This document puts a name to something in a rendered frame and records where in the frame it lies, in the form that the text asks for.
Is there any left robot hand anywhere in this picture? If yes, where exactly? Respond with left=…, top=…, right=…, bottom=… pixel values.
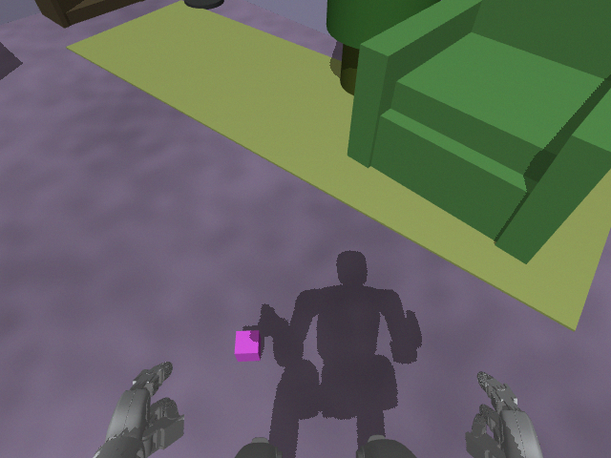
left=105, top=362, right=184, bottom=458

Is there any armchair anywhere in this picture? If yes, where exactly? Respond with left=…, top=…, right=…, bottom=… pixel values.
left=348, top=0, right=611, bottom=264

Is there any cube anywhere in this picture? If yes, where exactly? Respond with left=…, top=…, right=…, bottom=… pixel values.
left=235, top=330, right=261, bottom=362

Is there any bookshelf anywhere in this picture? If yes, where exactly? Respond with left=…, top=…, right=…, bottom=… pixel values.
left=35, top=0, right=145, bottom=29

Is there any right robot hand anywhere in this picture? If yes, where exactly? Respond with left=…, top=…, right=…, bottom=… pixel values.
left=465, top=371, right=543, bottom=458

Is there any potted plant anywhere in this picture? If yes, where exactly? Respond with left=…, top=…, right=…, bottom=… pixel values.
left=327, top=0, right=441, bottom=95

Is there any left robot arm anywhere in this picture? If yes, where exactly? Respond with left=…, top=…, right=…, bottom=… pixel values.
left=93, top=436, right=145, bottom=458

